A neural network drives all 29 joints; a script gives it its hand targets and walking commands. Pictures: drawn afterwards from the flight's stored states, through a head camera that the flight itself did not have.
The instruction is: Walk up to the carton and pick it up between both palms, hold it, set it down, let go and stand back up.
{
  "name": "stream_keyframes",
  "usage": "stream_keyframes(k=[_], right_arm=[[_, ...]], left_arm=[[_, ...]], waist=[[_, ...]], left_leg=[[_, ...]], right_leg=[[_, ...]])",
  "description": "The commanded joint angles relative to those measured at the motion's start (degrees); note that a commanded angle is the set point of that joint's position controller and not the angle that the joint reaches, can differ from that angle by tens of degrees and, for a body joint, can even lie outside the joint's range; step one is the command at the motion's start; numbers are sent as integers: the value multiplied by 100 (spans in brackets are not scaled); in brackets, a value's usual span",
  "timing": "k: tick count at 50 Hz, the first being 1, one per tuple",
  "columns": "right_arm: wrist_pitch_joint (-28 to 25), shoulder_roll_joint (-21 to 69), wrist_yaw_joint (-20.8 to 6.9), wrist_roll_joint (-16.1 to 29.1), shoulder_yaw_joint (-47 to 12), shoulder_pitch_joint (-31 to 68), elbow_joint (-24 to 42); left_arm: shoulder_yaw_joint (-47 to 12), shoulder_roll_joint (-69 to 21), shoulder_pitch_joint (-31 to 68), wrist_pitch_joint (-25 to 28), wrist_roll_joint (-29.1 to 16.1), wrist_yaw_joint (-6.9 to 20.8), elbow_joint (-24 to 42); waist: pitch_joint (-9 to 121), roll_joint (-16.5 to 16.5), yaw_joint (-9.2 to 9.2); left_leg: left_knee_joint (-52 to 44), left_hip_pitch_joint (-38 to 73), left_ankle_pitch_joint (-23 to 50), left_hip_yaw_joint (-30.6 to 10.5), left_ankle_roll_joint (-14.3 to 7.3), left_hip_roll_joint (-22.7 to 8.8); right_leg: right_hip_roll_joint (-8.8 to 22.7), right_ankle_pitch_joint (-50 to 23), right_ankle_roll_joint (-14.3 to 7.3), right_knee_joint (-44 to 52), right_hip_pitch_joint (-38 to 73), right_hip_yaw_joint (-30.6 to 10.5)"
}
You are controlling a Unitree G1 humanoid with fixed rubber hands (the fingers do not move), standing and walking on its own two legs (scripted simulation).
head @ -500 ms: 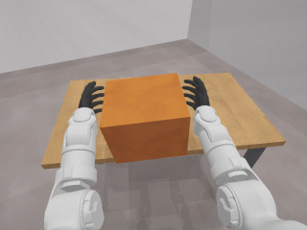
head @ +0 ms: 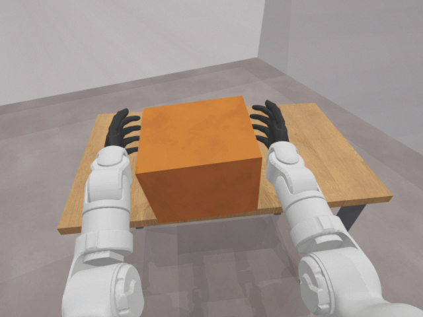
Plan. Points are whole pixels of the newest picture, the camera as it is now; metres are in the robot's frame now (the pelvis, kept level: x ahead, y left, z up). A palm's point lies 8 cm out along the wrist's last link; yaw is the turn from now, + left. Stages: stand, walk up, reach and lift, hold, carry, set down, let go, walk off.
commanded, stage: hold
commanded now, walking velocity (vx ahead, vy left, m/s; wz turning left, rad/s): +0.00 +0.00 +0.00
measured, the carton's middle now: (200, 159) +0.41 +0.01 +0.11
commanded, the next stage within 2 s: none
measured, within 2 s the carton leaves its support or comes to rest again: neither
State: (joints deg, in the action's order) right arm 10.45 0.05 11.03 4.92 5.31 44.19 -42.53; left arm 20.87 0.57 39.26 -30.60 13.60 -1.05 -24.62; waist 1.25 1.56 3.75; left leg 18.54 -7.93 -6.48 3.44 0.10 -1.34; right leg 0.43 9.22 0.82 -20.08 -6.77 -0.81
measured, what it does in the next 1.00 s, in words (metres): stands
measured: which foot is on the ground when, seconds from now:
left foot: down 0.00-1.00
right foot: down 0.00-1.00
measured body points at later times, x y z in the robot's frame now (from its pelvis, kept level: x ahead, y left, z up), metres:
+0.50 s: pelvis +0.00 +0.00 +0.00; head -0.06 +0.01 +0.45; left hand +0.38 +0.17 +0.18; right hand +0.39 -0.13 +0.20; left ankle +0.04 +0.12 -0.75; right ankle +0.02 -0.12 -0.75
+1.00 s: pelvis +0.00 +0.00 +0.00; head -0.05 +0.01 +0.45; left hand +0.38 +0.17 +0.18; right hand +0.39 -0.13 +0.19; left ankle +0.04 +0.12 -0.75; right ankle +0.02 -0.12 -0.75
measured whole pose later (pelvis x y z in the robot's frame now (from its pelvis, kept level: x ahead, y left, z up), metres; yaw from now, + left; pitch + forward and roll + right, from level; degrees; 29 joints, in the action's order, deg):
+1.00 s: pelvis +0.00 +0.00 +0.00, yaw +0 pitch -6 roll +0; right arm 16.2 -0.1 11.7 6.2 3.7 43.7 -36.8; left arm 20.8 0.1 37.3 -35.7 13.7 -0.5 -18.6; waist 0.8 0.9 3.7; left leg 18.5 -6.0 -6.5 3.4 0.1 -1.3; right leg 0.4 9.2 0.8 -20.1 -4.9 -0.8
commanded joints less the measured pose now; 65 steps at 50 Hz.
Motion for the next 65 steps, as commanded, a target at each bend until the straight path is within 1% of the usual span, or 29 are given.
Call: stream_keyframes(k=[1,3,5,9,10,11,13,15,18,19,22,23,26,29,31,32,33,34,38,40,42,43,46,50,58,60,62,64,65], right_arm=[[-141,3219,-640,653,-1919,3512,1525],[-59,3137,-611,578,-1902,3357,1309],[-129,3309,-602,790,-2223,3646,1949],[-42,3315,-548,882,-2275,3398,2146],[86,3252,-518,832,-2157,3201,1727],[70,3255,-521,760,-2172,3276,1834],[160,3243,-499,636,-1984,3268,1613],[97,3370,-503,766,-2118,3508,1975],[216,3242,-493,839,-2107,3193,1820],[280,3244,-477,788,-2131,3101,1767],[305,3244,-476,785,-2090,3239,1796],[311,3340,-480,787,-2111,3422,1796],[315,3334,-489,745,-1995,3339,1762],[322,3340,-497,646,-1907,3651,1778],[352,3343,-496,689,-1920,3478,1754],[315,3298,-492,745,-2004,3687,1973],[338,3312,-484,708,-1991,3497,1881],[315,3330,-508,767,-2065,3530,1969],[388,3383,-496,716,-1885,3346,1582],[326,3358,-509,758,-1947,3337,1865],[284,3378,-504,782,-2053,3556,2172],[307,3307,-496,791,-2007,3608,2036],[334,3315,-478,737,-2019,3591,2032],[385,3412,-486,810,-2190,3362,2061],[462,3322,-470,733,-1994,3281,1698],[432,3309,-488,687,-1923,3416,1741],[455,3298,-505,601,-1815,3196,1562],[412,3412,-514,684,-1994,3280,1816],[427,3281,-487,771,-1990,3173,1837]], left_arm=[[-2762,-3568,3589,184,-239,704,1402],[-2608,-3478,3333,81,-98,770,1054],[-2858,-3590,3287,88,-259,763,1546],[-3181,-3673,3552,82,-484,712,2086],[-2963,-3478,3610,10,-338,751,1818],[-2873,-3362,3441,1,-272,775,1794],[-2806,-3351,3626,-39,-280,850,1706],[-3182,-3573,3789,-8,-501,825,1940],[-3153,-3529,3630,-131,-432,816,2085],[-2951,-3416,3506,-163,-307,845,1888],[-2928,-3511,3569,-227,-306,933,1789],[-2777,-3370,3623,-221,-244,929,1662],[-2854,-3403,3879,-200,-316,938,1874],[-2809,-3414,3865,-230,-275,951,1542],[-2905,-3459,3922,-211,-339,961,1809],[-2811,-3429,3724,-234,-322,962,1507],[-2963,-3457,3824,-176,-391,948,1786],[-2918,-3486,3758,-204,-370,945,1793],[-2869,-3424,3999,-207,-305,963,1837],[-3115,-3488,4060,-145,-482,904,2084],[-3161,-3522,4076,-103,-583,877,2095],[-3164,-3571,4031,-137,-479,856,1927],[-2997,-3438,3797,-186,-458,901,1689],[-3129,-3453,3892,-112,-480,855,2142],[-2791,-3310,3867,-215,-306,970,1723],[-2908,-3454,3888,-247,-271,987,1814],[-2836,-3364,3944,-209,-307,1013,1668],[-2936,-3410,4000,-153,-374,970,2117],[-2928,-3436,3685,-223,-383,998,1909]], waist=[[2451,-345,29],[2019,-237,-19],[2644,-215,-54],[2850,-369,166],[2353,-419,91],[2395,-198,79],[2138,-95,173],[2455,-242,181],[2366,-496,197],[2225,-319,226],[2044,-351,220],[2097,-192,114],[2091,-358,184],[2008,-291,186],[2109,-351,273],[2056,-174,134],[2217,-268,294],[2162,-298,178],[2129,-337,295],[2320,-503,337],[2687,-320,345],[2404,-533,314],[2222,-200,297],[2497,-241,247],[1967,-204,223],[1963,-399,265],[1903,-316,346],[2335,-323,267],[2172,-334,318]], left_leg=[[-67,1717,958,-220,82,256],[-199,1552,724,-193,39,286],[-54,1736,1247,-226,23,290],[64,1936,1411,-295,127,292],[-41,1774,1131,-191,106,316],[-71,1721,1021,-205,47,330],[-182,1512,552,-214,0,299],[-141,1631,755,-242,21,291],[-111,1745,1071,-255,133,292],[-134,1676,864,-236,76,313],[-238,1430,538,-234,40,349],[-225,1459,549,-231,-16,354],[-242,1363,404,-209,7,339],[-286,1379,152,-190,-20,334],[-244,1414,403,-235,42,337],[-278,1307,312,-244,-29,338],[-238,1481,497,-224,30,343],[-275,1472,433,-209,2,351],[-238,1454,371,-215,55,321],[-167,1510,620,-242,84,324],[-109,1591,709,-269,64,350],[-140,1594,613,-294,82,330],[-204,1414,528,-258,26,345],[-122,1645,888,-279,58,334],[-255,1414,391,-168,-17,387],[-300,1412,331,-222,32,302],[-342,1354,141,-206,19,358],[-226,1542,599,-220,50,323],[-186,1520,715,-220,53,345]], right_leg=[[-424,-639,44,563,767,518],[-418,-476,69,675,832,467],[-471,-935,62,579,961,532],[-481,-1077,57,535,954,524],[-432,-868,68,598,891,448],[-428,-860,86,631,993,508],[-406,-508,98,620,909,471],[-446,-639,54,600,859,485],[-441,-890,46,573,870,513],[-418,-787,83,622,1018,468],[-406,-527,56,647,923,517],[-411,-483,76,653,949,533],[-386,-448,56,594,866,516],[-354,-173,45,649,758,493],[-377,-402,55,596,858,536],[-389,-357,55,633,895,547],[-389,-525,48,642,932,550],[-383,-427,50,641,844,545],[-366,-449,18,617,894,531],[-386,-607,24,535,880,523],[-399,-690,98,584,930,496],[-392,-577,48,569,782,525],[-430,-514,68,653,898,528],[-421,-820,87,571,934,535],[-333,-370,119,640,842,497],[-388,-322,13,611,811,553],[-345,-179,59,663,818,544],[-365,-627,40,581,978,554],[-389,-748,75,571,968,512]])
